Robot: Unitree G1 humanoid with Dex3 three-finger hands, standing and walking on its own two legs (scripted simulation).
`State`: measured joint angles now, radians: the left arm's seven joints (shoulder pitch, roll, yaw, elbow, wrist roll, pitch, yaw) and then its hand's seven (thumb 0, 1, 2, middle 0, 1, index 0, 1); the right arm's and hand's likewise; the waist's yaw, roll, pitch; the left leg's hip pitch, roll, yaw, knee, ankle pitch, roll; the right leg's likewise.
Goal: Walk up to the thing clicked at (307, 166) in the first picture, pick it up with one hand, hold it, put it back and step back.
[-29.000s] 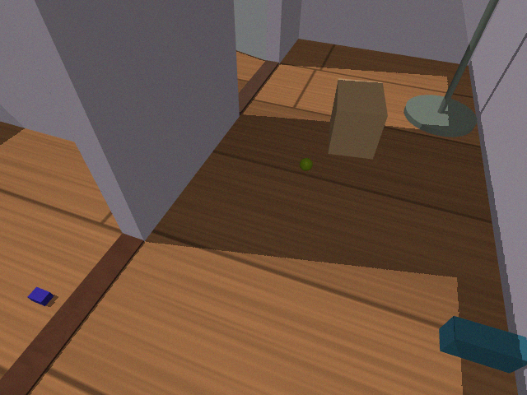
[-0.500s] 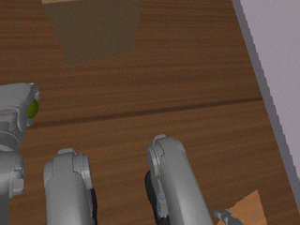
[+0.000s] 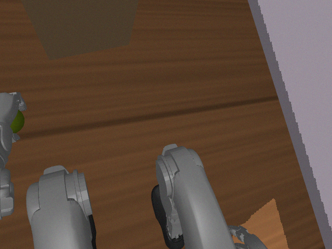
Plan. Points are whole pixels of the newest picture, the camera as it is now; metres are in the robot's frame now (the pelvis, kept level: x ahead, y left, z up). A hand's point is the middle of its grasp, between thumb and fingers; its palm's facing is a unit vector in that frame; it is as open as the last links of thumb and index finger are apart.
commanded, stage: rest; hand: left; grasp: from above
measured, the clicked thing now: (5, 120) +0.45 +0.30 -0.22
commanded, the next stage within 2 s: open in 1.40 s
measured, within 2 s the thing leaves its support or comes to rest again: rests again in 1.46 s
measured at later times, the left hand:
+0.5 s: hand (14, 124) +0.44 +0.29 -0.23, palm faces -0.43 -0.12 -0.89, open 9.1 cm
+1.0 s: hand (16, 124) +0.45 +0.29 -0.25, palm faces -0.44 -0.12 -0.89, open 9.1 cm
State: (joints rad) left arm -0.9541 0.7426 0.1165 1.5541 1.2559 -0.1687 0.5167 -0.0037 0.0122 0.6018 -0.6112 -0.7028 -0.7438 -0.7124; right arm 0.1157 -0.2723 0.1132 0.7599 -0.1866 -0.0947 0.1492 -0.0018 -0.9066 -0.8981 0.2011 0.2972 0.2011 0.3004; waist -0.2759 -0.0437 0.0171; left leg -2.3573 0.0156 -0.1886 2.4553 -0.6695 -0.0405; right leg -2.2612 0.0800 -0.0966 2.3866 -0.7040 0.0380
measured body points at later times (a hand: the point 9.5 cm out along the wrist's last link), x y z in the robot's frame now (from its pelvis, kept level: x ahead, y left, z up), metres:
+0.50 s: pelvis +0.00 +0.00 -0.01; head +0.26 +0.09 +0.34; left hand +0.46 +0.29 -0.18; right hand +0.04 -0.27 -0.10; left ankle +0.08 +0.14 -0.28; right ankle +0.09 -0.12 -0.28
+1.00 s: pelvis +0.00 +0.01 -0.01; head +0.26 +0.10 +0.34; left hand +0.47 +0.29 -0.20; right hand +0.04 -0.25 -0.08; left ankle +0.08 +0.14 -0.28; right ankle +0.09 -0.12 -0.28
